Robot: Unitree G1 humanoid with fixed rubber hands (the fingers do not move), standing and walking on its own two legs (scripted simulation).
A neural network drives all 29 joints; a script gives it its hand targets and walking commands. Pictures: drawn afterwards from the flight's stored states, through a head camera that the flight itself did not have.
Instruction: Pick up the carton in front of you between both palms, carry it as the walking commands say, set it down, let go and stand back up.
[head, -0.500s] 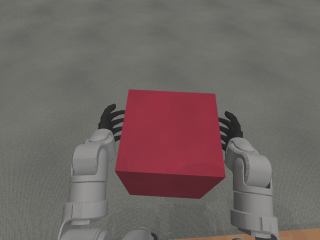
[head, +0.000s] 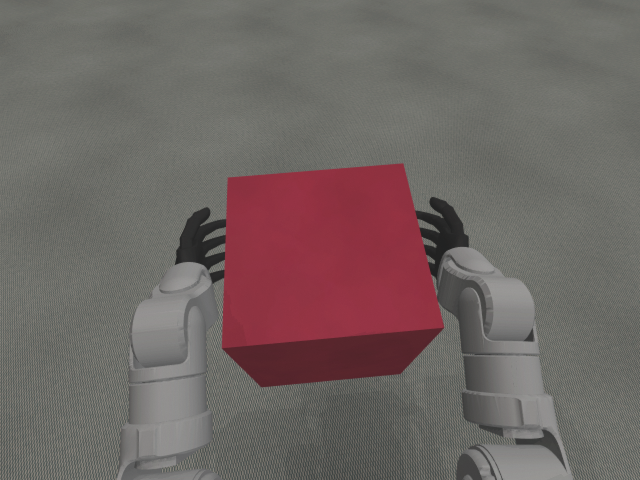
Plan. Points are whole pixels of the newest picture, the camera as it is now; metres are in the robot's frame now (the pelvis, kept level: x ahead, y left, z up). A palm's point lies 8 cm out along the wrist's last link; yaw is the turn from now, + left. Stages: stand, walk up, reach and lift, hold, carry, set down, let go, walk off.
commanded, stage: carry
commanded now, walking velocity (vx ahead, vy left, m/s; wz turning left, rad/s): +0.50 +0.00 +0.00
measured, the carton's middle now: (324, 287) +0.35 -0.02 +0.04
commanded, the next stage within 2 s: none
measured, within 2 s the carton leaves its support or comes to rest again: neither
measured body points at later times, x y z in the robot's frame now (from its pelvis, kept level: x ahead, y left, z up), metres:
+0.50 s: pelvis +0.34 +0.04 +0.00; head +0.37 +0.05 +0.45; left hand +0.70 +0.17 +0.08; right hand +0.67 -0.13 +0.09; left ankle +0.42 +0.10 -0.72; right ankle +0.19 -0.06 -0.63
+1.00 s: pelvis +0.66 -0.02 +0.01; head +0.63 -0.03 +0.45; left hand +0.91 +0.13 +0.08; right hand +0.91 -0.17 +0.07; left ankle +0.48 +0.09 -0.64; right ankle +0.72 -0.10 -0.72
